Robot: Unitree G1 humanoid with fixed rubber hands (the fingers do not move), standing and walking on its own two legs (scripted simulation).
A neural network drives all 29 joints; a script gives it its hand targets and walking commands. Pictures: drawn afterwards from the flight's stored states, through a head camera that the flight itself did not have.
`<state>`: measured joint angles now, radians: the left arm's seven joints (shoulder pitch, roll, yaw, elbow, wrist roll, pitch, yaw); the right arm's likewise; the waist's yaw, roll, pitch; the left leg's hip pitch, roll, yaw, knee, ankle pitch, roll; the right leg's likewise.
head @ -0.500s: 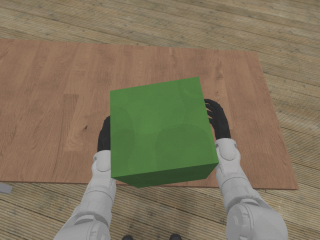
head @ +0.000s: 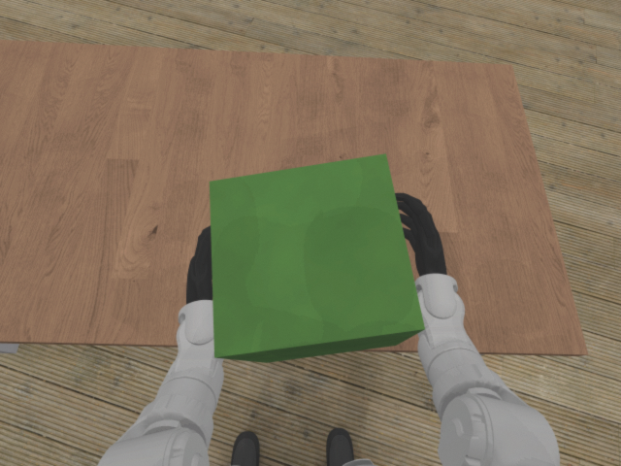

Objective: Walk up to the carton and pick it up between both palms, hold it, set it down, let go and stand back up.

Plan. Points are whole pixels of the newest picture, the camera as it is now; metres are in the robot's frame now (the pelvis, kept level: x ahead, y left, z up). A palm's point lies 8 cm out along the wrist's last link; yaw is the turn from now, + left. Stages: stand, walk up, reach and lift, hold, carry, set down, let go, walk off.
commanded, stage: set down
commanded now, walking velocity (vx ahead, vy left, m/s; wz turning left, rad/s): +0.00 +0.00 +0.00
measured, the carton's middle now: (316, 275) +0.37 -0.01 -0.07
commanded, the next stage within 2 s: none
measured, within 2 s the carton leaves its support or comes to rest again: rests again in 0.40 s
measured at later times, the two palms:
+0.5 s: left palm (203, 272) +0.37 +0.14 -0.05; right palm (434, 261) +0.38 -0.17 -0.05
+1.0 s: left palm (192, 270) +0.37 +0.15 -0.04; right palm (461, 251) +0.38 -0.20 -0.02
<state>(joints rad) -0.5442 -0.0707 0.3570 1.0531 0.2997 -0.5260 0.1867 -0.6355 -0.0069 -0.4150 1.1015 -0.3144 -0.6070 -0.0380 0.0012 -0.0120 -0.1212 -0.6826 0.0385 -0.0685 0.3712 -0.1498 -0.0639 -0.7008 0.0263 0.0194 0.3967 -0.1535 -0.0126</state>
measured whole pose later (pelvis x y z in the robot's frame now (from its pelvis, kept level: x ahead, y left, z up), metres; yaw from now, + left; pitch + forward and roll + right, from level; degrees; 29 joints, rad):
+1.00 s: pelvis -0.04 +0.00 -0.01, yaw -1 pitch +28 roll +0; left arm -0.74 0.08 0.17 1.26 0.01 -0.52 0.12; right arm -0.82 -0.21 -0.07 1.30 0.16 -0.49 0.00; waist 0.00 0.00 -0.20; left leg -0.84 0.05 -0.07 0.51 -0.16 -0.07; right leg -0.85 0.04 0.02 0.50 -0.14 -0.01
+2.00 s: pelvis -0.05 +0.00 +0.00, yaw -1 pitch +15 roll +0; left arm -0.23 0.09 0.02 1.07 -0.08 -0.63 0.09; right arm -0.32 -0.25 0.02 1.22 0.26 -0.67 0.07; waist 0.00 0.01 -0.14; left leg -0.60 0.05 -0.07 0.51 -0.18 -0.07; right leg -0.60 0.04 0.02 0.50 -0.16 -0.01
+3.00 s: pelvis -0.04 +0.00 +0.00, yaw +0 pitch -2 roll +0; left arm 0.04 0.15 -0.05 0.83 -0.08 -0.32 0.09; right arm -0.03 -0.24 0.03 1.02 0.28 -0.45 0.07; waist 0.00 0.00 -0.02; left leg -0.23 0.05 -0.07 0.51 -0.24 -0.06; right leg -0.23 0.04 0.02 0.50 -0.23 -0.02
